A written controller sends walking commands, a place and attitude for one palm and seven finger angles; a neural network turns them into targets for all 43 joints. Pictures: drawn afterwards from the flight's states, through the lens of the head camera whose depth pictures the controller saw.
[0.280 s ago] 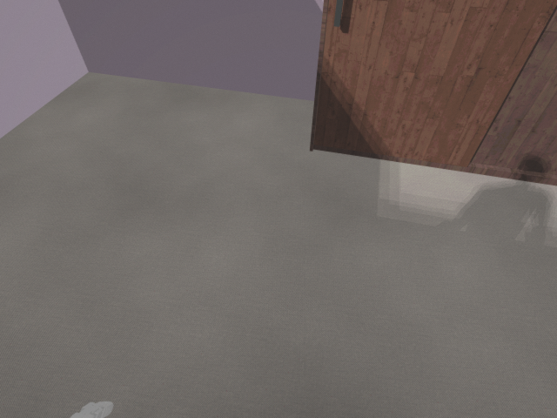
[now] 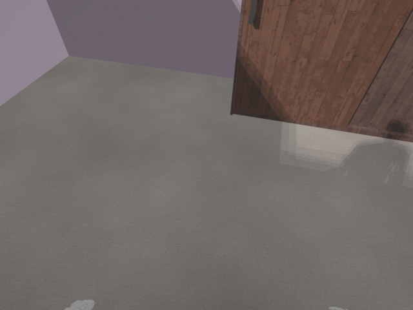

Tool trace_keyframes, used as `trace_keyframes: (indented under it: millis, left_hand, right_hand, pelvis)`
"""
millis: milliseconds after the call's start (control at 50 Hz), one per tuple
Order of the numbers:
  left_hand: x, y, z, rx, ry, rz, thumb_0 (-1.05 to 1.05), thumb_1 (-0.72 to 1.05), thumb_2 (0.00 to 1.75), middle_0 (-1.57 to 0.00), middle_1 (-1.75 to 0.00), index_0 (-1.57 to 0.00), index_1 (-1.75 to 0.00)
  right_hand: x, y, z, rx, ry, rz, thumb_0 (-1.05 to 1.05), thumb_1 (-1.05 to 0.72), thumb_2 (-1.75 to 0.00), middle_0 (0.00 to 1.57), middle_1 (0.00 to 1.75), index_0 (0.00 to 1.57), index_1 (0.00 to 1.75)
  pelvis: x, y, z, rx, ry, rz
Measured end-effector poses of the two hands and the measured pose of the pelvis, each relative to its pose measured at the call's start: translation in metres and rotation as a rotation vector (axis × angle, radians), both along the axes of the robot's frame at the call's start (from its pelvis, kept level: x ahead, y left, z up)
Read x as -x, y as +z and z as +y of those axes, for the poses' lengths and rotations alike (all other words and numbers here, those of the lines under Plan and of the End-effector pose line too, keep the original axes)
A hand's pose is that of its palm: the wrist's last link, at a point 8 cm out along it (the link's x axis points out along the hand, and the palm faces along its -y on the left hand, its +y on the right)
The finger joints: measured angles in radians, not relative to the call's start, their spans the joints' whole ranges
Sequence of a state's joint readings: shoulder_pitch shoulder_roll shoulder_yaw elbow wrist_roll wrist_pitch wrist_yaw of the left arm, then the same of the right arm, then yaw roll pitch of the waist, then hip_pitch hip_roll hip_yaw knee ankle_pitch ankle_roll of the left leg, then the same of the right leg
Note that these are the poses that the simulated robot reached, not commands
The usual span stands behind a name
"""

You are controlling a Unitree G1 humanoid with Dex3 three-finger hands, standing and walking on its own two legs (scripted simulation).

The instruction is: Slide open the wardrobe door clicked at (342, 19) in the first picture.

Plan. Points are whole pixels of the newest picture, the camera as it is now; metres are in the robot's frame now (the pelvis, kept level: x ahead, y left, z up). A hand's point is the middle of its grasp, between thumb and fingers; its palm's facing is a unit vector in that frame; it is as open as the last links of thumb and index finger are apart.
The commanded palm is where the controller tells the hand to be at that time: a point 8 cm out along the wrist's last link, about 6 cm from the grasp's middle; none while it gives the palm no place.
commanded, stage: stand and wait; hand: left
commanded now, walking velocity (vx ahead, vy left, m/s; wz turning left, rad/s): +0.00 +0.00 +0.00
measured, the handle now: out of the picture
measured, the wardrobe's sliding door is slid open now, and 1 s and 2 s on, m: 0.00 0.00 0.00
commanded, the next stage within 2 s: look at it before walking up in 0.54 s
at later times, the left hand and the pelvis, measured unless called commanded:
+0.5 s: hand out of the picture +0.06 +0.25 -0.15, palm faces -0.03 -0.94 -0.34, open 7.4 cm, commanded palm none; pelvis -0.01 +0.00 +0.00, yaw +0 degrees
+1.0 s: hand out of the picture +0.06 +0.25 -0.15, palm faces -0.03 -0.94 -0.33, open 7.4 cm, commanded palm none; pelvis -0.01 +0.00 +0.01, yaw +0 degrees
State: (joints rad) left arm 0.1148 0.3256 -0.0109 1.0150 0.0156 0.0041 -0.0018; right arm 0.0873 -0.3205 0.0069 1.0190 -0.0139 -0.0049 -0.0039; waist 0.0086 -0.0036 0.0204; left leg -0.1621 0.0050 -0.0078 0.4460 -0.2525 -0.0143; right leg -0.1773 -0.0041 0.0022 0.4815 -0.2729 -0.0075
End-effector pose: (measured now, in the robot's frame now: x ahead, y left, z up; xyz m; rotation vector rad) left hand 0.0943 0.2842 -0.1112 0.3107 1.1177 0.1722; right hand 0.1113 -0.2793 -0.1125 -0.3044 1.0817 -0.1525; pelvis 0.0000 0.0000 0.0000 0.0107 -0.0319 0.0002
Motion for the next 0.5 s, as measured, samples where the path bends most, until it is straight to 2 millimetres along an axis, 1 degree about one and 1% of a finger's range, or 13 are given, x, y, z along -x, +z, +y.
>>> trace_keyframes:
  millis: [180, 280, 380, 500]
  left_hand:
    - [0.026, -0.004, 0.002, -0.008, 0.023, 0.067, 0.01, 0.90, 0.90, -0.21, -0.30, -0.20, -0.30]
    - [0.037, -0.004, 0.005, -0.014, 0.030, 0.094, 0.01, 0.90, 0.90, -0.21, -0.30, -0.20, -0.30]
    - [0.041, -0.004, 0.007, -0.017, 0.030, 0.103, 0.01, 0.90, 0.90, -0.21, -0.30, -0.20, -0.30]
    - [0.040, -0.003, 0.007, -0.015, 0.026, 0.094, 0.01, 0.90, 0.90, -0.21, -0.30, -0.20, -0.30]
  right_hand:
    - [0.029, -0.003, -0.012, 0.015, -0.030, 0.077, 0.01, -0.90, -0.90, 0.21, 0.30, 0.20, 0.30]
    - [0.045, -0.005, -0.017, 0.024, -0.045, 0.117, 0.01, -0.90, -0.90, 0.21, 0.30, 0.20, 0.30]
    - [0.056, -0.005, -0.019, 0.027, -0.055, 0.139, 0.01, -0.90, -0.90, 0.21, 0.30, 0.20, 0.30]
    - [0.061, -0.005, -0.018, 0.025, -0.057, 0.142, 0.01, -0.90, -0.90, 0.21, 0.30, 0.20, 0.30]
  pelvis:
    - [0.005, 0.002, -0.004, 0.003, -0.001, -0.004]
    - [0.008, 0.003, -0.005, 0.004, -0.002, -0.006]
    - [0.010, 0.003, -0.005, 0.005, -0.003, -0.008]
    - [0.013, 0.004, -0.004, 0.005, -0.003, -0.009]
